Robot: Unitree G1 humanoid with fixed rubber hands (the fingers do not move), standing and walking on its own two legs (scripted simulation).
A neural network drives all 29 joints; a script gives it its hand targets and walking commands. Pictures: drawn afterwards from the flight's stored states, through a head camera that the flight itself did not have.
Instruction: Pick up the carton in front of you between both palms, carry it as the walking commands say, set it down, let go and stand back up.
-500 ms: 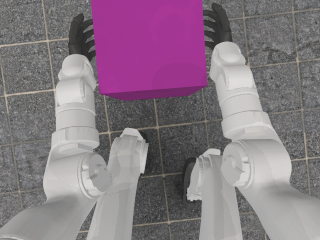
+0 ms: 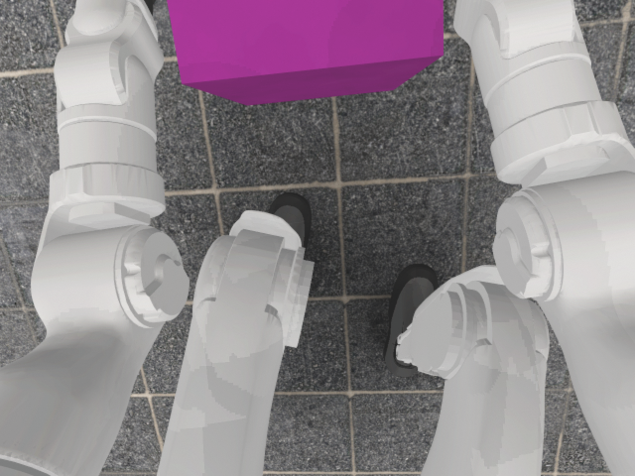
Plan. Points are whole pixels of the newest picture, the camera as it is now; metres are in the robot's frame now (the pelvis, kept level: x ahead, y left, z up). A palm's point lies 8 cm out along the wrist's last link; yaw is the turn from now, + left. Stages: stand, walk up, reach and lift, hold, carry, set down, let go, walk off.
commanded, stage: set down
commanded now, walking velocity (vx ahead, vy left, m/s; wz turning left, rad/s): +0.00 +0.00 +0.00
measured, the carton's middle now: out of the picture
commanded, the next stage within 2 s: none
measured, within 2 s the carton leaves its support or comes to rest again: rests again in 0.40 s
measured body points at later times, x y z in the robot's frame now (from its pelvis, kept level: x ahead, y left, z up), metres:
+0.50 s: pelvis +0.00 -0.01 -0.02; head +0.37 +0.04 +0.21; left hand +0.48 +0.31 -0.20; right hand +0.59 +0.02 -0.21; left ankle +0.14 +0.13 -0.37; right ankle +0.08 -0.11 -0.37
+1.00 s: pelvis -0.01 -0.01 -0.03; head +0.37 +0.03 +0.20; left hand +0.48 +0.31 -0.20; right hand +0.59 +0.01 -0.21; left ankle +0.14 +0.13 -0.37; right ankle +0.08 -0.11 -0.37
